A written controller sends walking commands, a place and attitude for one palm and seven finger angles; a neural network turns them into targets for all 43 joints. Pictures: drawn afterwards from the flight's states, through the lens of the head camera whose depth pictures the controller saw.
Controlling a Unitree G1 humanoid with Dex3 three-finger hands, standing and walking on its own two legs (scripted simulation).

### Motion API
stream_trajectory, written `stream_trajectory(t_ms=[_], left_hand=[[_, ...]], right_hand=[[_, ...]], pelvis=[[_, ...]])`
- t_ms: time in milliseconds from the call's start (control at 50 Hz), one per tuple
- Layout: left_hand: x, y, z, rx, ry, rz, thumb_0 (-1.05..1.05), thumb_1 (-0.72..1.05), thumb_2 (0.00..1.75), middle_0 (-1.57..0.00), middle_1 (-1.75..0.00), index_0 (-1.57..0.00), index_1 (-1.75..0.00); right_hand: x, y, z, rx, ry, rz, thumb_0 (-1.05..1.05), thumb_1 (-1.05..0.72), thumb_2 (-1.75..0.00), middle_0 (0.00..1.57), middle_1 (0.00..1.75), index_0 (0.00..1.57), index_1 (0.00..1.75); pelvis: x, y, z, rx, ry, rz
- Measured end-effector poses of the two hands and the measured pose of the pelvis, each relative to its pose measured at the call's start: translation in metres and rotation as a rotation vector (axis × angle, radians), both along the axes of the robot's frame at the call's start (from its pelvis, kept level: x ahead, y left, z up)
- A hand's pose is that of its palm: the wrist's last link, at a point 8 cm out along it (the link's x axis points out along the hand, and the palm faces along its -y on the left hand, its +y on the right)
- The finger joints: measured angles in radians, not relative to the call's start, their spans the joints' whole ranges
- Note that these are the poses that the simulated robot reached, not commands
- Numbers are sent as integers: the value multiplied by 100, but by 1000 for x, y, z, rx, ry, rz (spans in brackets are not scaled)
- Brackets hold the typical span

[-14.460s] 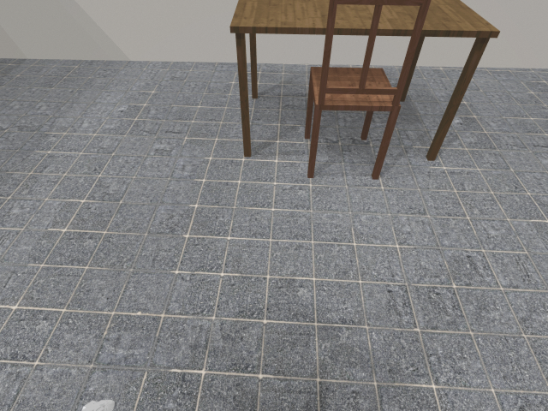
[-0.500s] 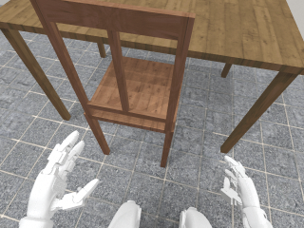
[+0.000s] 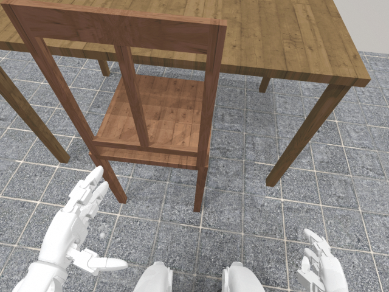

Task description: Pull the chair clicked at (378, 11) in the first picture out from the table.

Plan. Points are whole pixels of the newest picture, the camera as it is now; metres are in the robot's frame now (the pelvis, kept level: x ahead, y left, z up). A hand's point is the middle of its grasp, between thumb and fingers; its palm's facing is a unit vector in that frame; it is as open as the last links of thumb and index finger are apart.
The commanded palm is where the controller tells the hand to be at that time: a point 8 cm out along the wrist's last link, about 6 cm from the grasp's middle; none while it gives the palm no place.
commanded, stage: raise the hand toward the chair's back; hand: left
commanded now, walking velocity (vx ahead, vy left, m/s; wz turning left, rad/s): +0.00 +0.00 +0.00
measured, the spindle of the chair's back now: (136, 105) +0.52 +0.17 +0.04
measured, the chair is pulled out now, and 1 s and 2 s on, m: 0.00 0.00 0.00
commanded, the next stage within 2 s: aim the fingers beside a spindle in 0.98 s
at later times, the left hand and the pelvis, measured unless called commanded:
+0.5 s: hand (75, 205) +0.26 +0.22 +0.06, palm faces -0.04 -1.00 -0.07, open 16.9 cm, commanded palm +0.24 +0.27 +0.06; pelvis +0.02 +0.01 +0.02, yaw +0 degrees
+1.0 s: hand (85, 210) +0.25 +0.20 +0.06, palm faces -0.08 -0.99 -0.07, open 16.9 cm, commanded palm +0.23 +0.26 +0.06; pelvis +0.01 +0.00 +0.02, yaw +0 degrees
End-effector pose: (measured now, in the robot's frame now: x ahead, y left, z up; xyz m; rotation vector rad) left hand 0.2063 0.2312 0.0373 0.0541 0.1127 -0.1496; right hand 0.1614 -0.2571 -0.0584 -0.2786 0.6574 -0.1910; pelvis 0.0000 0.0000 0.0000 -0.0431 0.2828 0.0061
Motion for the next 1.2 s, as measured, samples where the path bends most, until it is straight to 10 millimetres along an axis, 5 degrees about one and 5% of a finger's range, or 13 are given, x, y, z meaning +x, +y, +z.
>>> stream_trajectory(t_ms=[160,320,520,720,1200], left_hand=[[11,24,28,3,-73,128,-1,-38,35,-8,-10,-8,-9],[20,27,16,15,9,51,-1,-47,31,-6,-8,-6,-8],[36,45,31,23,-74,107,-1,-49,30,-6,-8,-6,-8],[36,35,29,7,-22,68,-1,-49,30,-6,-8,-6,-8],[36,28,22,15,-40,89,-1,-49,30,-6,-8,-6,-8]], right_hand=[[27,28,18,49,-61,45,1,-91,-90,20,30,20,30],[34,45,13,74,-35,99,1,-90,-90,20,30,20,30],[18,34,9,45,35,70,1,-90,-90,20,30,20,30],[5,22,17,35,34,25,1,-91,-90,20,30,20,30],[15,19,9,51,15,69,1,-91,-90,20,30,20,30]], pelvis=[[11,5,11,-6,-18,5],[15,10,13,-10,-11,6],[18,11,16,-13,-11,9],[19,11,22,-5,-17,-2],[13,-1,17,0,-14,11]])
